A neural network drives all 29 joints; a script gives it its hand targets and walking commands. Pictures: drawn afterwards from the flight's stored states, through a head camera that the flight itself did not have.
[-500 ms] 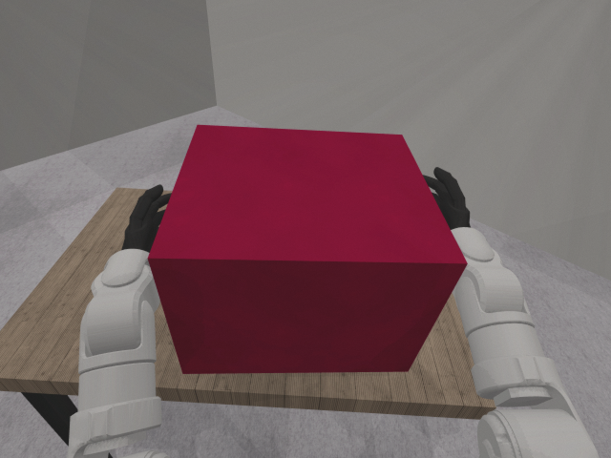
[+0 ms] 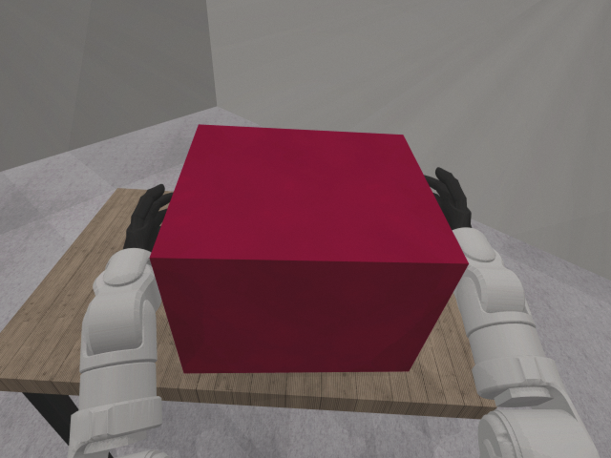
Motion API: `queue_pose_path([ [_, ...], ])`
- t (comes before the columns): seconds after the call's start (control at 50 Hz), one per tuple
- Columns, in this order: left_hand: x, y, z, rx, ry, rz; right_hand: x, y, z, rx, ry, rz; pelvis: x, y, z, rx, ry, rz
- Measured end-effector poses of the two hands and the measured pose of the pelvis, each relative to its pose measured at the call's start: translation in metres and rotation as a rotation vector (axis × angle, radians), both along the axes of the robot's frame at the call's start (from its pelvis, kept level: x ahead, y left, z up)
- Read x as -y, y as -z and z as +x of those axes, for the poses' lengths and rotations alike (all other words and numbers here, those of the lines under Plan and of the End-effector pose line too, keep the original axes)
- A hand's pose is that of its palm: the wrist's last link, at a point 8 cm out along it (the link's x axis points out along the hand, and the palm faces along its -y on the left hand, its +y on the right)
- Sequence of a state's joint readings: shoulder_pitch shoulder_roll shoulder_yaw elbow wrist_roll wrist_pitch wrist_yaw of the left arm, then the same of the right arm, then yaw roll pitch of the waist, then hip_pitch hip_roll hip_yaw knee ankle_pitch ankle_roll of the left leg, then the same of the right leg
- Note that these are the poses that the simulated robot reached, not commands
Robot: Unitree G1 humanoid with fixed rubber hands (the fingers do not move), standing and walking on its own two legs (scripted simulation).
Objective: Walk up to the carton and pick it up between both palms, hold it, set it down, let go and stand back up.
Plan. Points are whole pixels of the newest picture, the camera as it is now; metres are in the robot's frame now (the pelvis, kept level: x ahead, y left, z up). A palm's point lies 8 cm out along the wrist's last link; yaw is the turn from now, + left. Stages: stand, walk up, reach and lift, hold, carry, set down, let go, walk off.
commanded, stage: hold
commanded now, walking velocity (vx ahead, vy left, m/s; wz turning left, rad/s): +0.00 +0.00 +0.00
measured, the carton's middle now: (301, 245) +0.37 +0.00 +0.14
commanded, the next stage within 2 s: set down in 0.56 s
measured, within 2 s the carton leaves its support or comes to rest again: neither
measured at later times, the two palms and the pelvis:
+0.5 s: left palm (140, 250) +0.34 +0.20 +0.17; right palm (447, 229) +0.35 -0.19 +0.18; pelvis +0.00 +0.00 +0.00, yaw +1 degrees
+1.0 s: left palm (154, 255) +0.35 +0.19 +0.15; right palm (445, 240) +0.36 -0.20 +0.15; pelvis +0.01 -0.01 +0.00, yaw +2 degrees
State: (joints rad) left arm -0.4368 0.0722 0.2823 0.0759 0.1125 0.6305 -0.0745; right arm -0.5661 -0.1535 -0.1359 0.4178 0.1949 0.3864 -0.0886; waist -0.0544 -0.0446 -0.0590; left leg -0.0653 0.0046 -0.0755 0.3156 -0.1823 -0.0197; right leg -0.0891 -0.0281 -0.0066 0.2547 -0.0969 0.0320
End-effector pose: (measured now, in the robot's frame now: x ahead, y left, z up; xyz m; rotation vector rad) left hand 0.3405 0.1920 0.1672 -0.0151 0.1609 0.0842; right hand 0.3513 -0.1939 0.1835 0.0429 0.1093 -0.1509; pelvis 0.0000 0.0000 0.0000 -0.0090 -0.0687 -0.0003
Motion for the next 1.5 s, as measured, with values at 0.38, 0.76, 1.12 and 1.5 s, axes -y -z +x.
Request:
queue_pose_path([
  [0.38,-0.002,0.001,-0.001,-0.003,-0.009,0.001,-0.002,0.001,0.003,-0.003,-0.007,0.000,0.001,0.000,0.001,0.002,-0.005,-0.001],
  [0.76,0.000,0.000,0.005,0.018,-0.003,0.014,0.001,0.000,0.005,0.024,-0.017,-0.019,0.001,0.000,0.002,0.010,-0.018,-0.003],
  [1.12,0.009,0.039,0.014,0.039,-0.022,0.057,0.010,0.049,0.018,0.065,-0.039,-0.064,0.009,0.000,0.016,-0.015,-0.030,-0.005],
  [1.5,0.012,0.049,0.031,0.018,-0.052,0.033,0.012,0.048,0.044,0.052,-0.065,-0.080,0.011,0.000,0.030,-0.065,-0.034,-0.009],
])
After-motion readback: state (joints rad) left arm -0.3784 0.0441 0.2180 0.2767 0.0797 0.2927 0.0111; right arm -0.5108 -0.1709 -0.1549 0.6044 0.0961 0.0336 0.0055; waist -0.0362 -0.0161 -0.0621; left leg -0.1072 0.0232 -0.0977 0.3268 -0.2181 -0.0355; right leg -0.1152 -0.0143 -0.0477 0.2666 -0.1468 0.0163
